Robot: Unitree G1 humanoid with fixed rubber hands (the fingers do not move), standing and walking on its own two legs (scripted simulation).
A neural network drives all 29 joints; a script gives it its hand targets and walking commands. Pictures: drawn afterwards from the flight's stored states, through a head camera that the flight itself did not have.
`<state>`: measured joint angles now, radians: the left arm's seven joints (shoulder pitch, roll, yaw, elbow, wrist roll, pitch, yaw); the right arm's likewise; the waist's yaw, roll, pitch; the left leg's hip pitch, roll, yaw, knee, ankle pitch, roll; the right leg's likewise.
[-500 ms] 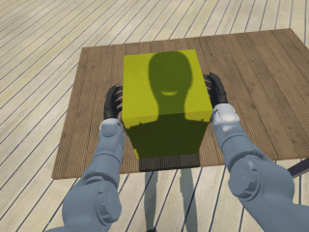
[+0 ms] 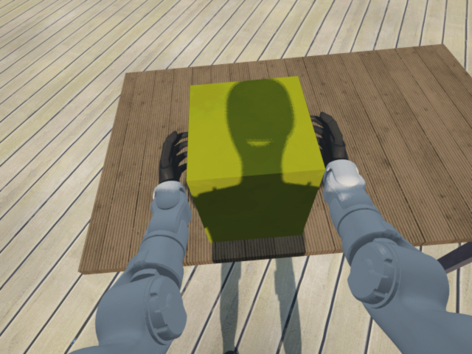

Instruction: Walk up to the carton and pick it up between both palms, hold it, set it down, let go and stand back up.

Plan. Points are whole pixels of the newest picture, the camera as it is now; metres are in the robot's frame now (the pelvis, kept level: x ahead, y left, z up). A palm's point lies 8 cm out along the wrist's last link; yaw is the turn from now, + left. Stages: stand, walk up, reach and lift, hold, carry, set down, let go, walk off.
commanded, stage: reach and lift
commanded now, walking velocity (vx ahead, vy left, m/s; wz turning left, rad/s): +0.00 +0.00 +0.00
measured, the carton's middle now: (250, 166) +0.47 +0.06 -0.01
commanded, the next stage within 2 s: none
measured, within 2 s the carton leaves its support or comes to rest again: leaves its support in 0.42 s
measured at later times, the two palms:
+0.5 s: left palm (170, 186) +0.38 +0.19 +0.05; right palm (338, 168) +0.43 -0.09 +0.05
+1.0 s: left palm (173, 179) +0.37 +0.17 +0.08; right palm (359, 166) +0.40 -0.11 +0.10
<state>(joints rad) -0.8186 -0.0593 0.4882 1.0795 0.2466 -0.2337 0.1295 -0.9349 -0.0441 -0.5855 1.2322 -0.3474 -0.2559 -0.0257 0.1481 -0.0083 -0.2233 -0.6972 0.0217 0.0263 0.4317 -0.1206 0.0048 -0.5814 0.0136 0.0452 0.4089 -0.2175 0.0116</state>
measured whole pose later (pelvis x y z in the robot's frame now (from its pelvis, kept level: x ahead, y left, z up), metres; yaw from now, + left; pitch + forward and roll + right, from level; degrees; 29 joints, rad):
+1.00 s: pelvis -0.03 +0.00 +0.00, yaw +0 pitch +17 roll -2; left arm -0.81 -0.03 0.34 1.06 0.15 -0.07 0.17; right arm -0.90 -0.07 -0.40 1.23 -0.22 -0.17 -0.08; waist 0.09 -0.01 -0.28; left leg -0.65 0.03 0.03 0.42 -0.08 0.01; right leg -0.53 0.02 0.04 0.39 -0.17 0.01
